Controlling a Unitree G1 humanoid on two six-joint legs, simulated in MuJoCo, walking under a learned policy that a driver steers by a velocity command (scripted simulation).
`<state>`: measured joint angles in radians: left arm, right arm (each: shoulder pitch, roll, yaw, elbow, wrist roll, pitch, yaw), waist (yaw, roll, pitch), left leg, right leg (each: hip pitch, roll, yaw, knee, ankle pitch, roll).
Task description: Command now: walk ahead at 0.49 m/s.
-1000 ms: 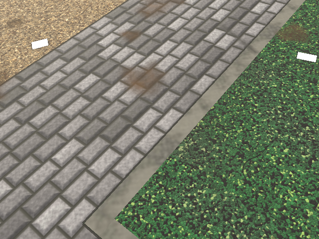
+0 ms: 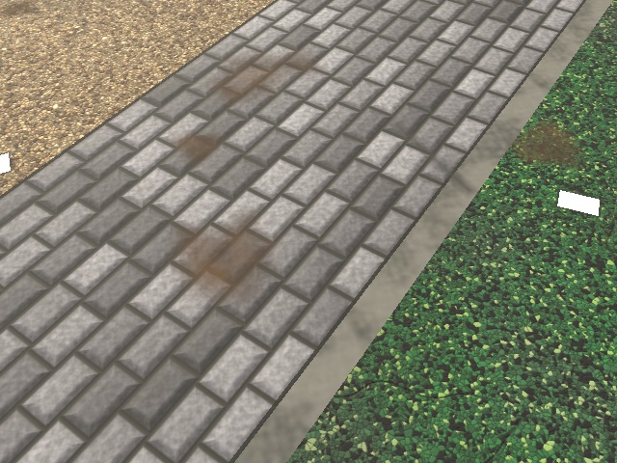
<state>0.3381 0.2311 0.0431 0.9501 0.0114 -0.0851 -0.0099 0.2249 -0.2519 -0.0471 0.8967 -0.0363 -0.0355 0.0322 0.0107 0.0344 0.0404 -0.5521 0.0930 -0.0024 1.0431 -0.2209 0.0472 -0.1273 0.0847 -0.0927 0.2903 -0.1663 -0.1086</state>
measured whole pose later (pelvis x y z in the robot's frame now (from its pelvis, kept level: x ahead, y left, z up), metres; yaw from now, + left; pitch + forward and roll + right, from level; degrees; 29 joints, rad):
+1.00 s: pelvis +0.56 -0.01 -0.01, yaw +2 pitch +0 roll +0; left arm 0.17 0.22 0.05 0.94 0.03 -0.08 0.00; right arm 0.34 -0.21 -0.05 1.02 -0.01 -0.06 0.00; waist -0.03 0.03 0.06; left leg -0.33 0.01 0.00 1.13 -0.34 0.09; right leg -0.28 0.03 -0.13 0.45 -0.17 -0.09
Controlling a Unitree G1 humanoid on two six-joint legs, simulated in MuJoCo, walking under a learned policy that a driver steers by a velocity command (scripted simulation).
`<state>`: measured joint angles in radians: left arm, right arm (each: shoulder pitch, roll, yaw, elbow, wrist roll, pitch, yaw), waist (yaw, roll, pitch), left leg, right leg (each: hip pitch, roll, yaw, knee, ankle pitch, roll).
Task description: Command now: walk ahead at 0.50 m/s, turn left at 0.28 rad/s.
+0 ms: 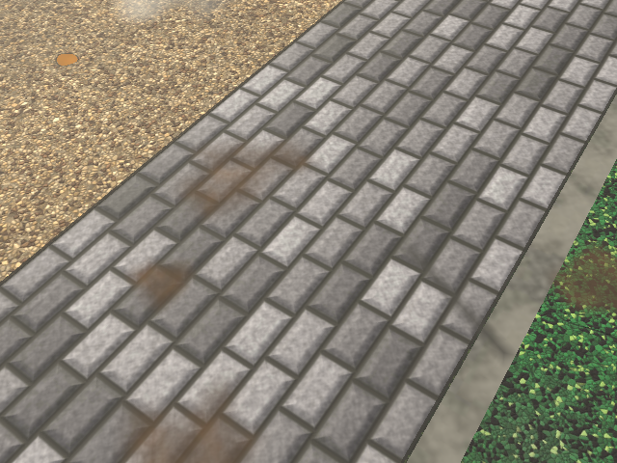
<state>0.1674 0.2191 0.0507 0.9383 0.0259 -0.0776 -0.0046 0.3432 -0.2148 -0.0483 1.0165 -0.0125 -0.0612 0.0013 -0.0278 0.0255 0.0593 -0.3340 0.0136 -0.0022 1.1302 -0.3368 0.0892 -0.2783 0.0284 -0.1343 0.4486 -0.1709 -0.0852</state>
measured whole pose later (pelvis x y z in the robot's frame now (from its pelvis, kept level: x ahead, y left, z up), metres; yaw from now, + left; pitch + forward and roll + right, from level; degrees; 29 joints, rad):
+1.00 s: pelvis +0.21 -0.02 +0.00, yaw +31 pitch +1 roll +1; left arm 0.23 0.25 0.04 0.80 0.02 0.01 0.05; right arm 0.20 -0.28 -0.09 0.82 -0.02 0.04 0.00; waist 0.00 0.04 0.02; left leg -0.45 -0.18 -0.16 0.75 -0.37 0.02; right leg -0.23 0.03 0.04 0.45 -0.24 -0.04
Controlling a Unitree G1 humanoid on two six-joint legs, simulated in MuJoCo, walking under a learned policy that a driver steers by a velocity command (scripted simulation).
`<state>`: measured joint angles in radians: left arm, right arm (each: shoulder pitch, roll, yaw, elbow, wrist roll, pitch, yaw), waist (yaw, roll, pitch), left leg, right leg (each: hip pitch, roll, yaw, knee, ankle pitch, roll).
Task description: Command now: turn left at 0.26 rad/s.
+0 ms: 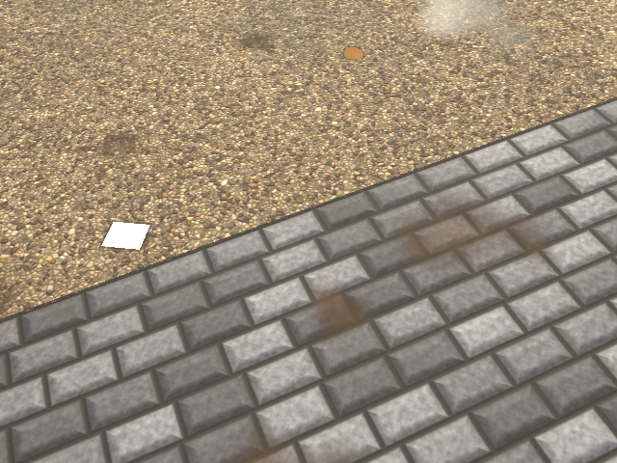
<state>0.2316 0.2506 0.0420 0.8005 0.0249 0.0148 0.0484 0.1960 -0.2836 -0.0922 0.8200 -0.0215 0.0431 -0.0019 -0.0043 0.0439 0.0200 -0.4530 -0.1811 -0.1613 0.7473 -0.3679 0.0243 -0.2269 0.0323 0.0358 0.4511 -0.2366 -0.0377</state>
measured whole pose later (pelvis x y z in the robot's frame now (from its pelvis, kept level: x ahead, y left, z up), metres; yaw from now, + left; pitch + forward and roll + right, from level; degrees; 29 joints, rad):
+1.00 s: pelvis +0.18 -0.03 +0.00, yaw +2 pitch +1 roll +0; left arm 0.48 0.18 0.01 1.04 0.02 -0.09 0.00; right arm 0.04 -0.24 -0.02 0.91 -0.03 -0.02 0.05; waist 0.05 0.04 0.04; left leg -0.62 0.06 0.06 0.74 -0.08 0.03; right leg 0.12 0.07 -0.03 0.15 -0.28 -0.07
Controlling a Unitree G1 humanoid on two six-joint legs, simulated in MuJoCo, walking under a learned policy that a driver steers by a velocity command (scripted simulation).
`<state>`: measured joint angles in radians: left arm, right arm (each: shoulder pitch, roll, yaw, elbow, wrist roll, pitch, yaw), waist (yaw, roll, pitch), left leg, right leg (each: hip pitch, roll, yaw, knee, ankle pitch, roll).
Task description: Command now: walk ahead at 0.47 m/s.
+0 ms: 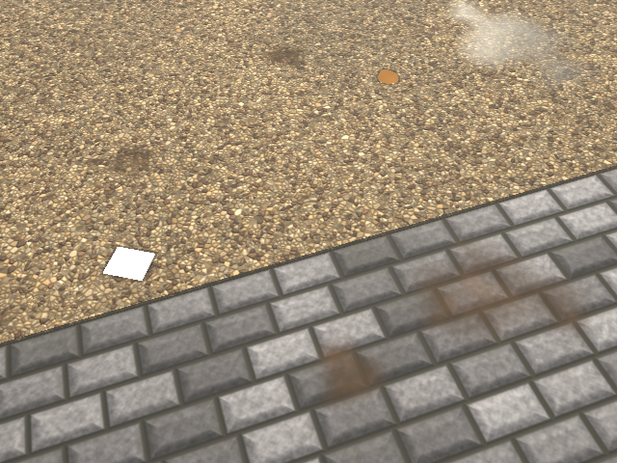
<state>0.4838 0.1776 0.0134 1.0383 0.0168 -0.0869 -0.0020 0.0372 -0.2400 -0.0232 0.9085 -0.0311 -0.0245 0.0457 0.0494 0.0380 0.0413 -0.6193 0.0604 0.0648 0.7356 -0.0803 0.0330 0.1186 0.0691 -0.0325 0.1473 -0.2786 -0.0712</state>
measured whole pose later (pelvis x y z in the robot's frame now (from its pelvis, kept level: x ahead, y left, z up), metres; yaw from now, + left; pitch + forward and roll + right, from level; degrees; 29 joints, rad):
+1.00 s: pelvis +0.57 -0.01 +0.01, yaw -10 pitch +1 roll +0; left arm 0.40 0.23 0.06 1.00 0.00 -0.06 -0.01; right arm 0.08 -0.24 -0.04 0.84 -0.04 -0.04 0.01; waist 0.05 0.03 0.05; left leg -0.63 0.11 -0.04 0.87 -0.15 -0.03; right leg -0.11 0.14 0.05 0.29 -0.18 -0.13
